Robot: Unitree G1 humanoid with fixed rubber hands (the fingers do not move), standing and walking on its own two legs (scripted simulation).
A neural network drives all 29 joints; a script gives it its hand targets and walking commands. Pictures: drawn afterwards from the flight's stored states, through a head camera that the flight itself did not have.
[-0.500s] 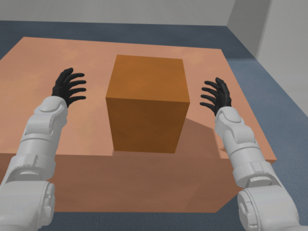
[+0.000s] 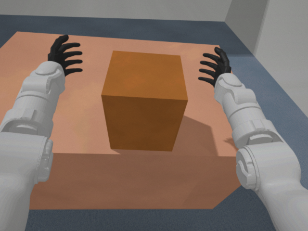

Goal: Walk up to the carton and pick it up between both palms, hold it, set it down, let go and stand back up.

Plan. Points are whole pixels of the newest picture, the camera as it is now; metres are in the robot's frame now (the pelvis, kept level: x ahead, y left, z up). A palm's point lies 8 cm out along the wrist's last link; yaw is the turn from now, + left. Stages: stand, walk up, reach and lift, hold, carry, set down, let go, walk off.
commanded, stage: reach and lift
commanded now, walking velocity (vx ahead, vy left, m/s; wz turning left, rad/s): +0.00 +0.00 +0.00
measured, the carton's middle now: (144, 103) +0.49 +0.03 +0.03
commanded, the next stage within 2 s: none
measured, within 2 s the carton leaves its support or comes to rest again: neither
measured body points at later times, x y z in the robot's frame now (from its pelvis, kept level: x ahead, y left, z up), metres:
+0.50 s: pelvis +0.00 -0.01 -0.01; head +0.05 +0.03 +0.44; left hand +0.47 +0.24 +0.12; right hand +0.47 -0.16 +0.12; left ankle +0.00 +0.10 -0.74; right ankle -0.01 -0.10 -0.74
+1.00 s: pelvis -0.01 +0.00 -0.02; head +0.08 +0.04 +0.42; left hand +0.48 +0.22 +0.06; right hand +0.47 -0.15 +0.07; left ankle +0.00 +0.10 -0.74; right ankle -0.01 -0.10 -0.74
